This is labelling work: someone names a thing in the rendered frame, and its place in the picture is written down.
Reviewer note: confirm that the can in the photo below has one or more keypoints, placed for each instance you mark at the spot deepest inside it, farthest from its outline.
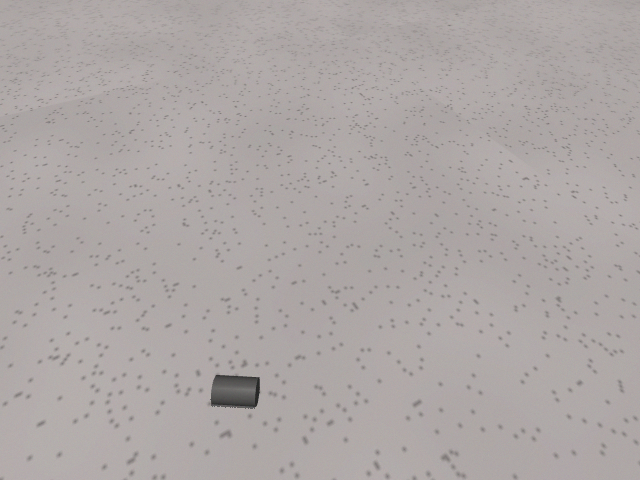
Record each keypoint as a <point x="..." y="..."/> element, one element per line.
<point x="235" y="390"/>

